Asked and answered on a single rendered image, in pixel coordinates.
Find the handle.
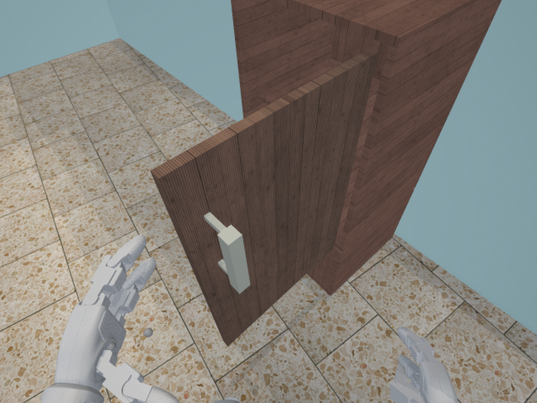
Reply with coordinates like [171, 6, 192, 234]
[204, 212, 250, 294]

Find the left robot forearm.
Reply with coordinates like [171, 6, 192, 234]
[40, 384, 104, 403]

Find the cupboard door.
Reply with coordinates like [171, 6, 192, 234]
[150, 49, 378, 346]

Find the robot right hand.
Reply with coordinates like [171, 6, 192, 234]
[390, 327, 458, 403]

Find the robot left hand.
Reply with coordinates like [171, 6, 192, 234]
[55, 234, 180, 403]

